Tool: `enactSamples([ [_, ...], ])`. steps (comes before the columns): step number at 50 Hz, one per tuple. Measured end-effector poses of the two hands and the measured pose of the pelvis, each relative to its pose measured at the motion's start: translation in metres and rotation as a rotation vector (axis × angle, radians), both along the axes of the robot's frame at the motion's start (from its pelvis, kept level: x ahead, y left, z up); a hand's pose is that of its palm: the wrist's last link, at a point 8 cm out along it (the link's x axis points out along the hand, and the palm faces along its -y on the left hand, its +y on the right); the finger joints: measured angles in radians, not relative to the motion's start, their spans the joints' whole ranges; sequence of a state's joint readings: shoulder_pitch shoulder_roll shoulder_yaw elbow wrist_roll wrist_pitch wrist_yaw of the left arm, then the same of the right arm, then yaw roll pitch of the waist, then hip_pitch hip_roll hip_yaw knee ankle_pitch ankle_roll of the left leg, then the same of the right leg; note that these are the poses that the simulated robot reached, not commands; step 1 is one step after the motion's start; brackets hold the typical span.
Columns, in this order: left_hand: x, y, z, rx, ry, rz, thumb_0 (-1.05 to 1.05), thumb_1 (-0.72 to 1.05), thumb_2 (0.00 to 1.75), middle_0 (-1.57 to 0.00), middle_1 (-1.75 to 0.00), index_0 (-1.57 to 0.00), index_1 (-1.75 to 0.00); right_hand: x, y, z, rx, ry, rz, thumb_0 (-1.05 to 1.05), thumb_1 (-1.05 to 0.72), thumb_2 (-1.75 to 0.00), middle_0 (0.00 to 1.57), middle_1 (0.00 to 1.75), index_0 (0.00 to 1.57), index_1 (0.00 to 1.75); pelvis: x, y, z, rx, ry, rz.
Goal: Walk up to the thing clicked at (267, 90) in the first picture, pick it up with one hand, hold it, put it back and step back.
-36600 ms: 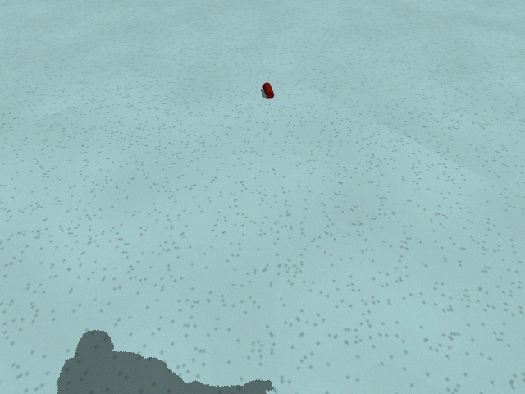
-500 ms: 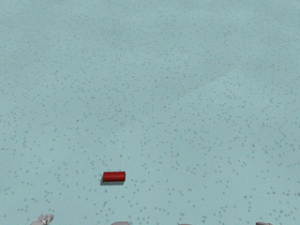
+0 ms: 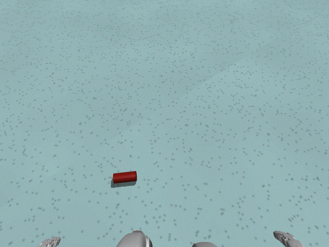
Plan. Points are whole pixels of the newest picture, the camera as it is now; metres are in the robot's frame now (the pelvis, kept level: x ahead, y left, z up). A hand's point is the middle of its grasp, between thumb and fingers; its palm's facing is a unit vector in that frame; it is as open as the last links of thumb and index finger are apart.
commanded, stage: step back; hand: left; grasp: from above
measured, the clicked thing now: (125, 177) +0.54 +0.24 -0.72
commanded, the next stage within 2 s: none
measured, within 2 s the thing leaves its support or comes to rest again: neither
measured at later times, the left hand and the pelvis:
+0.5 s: hand out of the picture -0.03 +0.29 -0.14, palm faces +0.03 -0.93 -0.36, open 7.4 cm; pelvis -0.14 +0.01 +0.01, yaw +1 degrees
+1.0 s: hand out of the picture -0.20 +0.25 -0.13, palm faces +0.05 -0.91 -0.42, open 7.4 cm; pelvis -0.32 -0.02 +0.00, yaw +4 degrees
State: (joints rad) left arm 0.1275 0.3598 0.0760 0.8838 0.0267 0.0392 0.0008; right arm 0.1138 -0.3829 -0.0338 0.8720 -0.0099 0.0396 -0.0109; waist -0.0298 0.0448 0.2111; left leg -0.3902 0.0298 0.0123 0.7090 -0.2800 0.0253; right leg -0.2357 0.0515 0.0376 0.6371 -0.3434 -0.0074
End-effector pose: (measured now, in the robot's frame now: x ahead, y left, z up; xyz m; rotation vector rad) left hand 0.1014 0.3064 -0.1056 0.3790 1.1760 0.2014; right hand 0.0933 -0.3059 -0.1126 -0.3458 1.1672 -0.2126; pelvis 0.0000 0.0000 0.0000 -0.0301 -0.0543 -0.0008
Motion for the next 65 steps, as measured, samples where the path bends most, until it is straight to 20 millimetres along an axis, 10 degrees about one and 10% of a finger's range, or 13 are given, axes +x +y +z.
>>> enactSamples([
  [16, -0.074, 0.022, 0.003, -0.018, -0.127, 0.039, 0.00, 0.90, 0.90, -0.21, -0.30, -0.20, -0.30, -0.088, 0.009, 0.015, -0.065, 0.048, 0.074, 0.00, -0.90, -0.90, 0.20, 0.29, 0.20, 0.30, -0.088, 0.016, 0.000, 0.052, -0.003, 0.050],
  [33, -0.217, 0.003, -0.003, -0.003, 0.015, 0.021, 0.01, 0.90, 0.90, -0.21, -0.30, -0.20, -0.30, -0.172, -0.014, 0.029, -0.063, -0.113, 0.063, 0.00, -0.90, -0.90, 0.20, 0.30, 0.21, 0.30, -0.200, -0.010, 0.001, 0.014, 0.004, -0.036],
  [41, -0.295, -0.024, 0.017, 0.012, 0.019, 0.046, 0.01, 0.90, 0.90, -0.21, -0.30, -0.20, -0.30, -0.248, -0.041, 0.012, -0.031, -0.049, 0.012, 0.00, -0.90, -0.90, 0.20, 0.30, 0.21, 0.30, -0.255, -0.026, 0.006, 0.049, -0.004, -0.012],
  [54, -0.334, -0.011, 0.009, 0.004, -0.127, 0.050, 0.01, 0.90, 0.90, -0.21, -0.30, -0.20, -0.30, -0.377, -0.024, 0.008, -0.038, 0.110, 0.064, 0.00, -0.90, -0.90, 0.20, 0.30, 0.21, 0.30, -0.349, -0.022, 0.001, 0.038, -0.008, 0.073],
  [65, -0.438, -0.036, 0.000, -0.010, -0.022, 0.035, 0.00, 0.90, 0.90, -0.21, -0.30, -0.20, -0.30, -0.402, -0.051, 0.027, -0.071, -0.071, 0.090, 0.00, -0.90, -0.90, 0.20, 0.30, 0.21, 0.30, -0.429, -0.047, 0.002, 0.013, 0.020, 0.000],
])
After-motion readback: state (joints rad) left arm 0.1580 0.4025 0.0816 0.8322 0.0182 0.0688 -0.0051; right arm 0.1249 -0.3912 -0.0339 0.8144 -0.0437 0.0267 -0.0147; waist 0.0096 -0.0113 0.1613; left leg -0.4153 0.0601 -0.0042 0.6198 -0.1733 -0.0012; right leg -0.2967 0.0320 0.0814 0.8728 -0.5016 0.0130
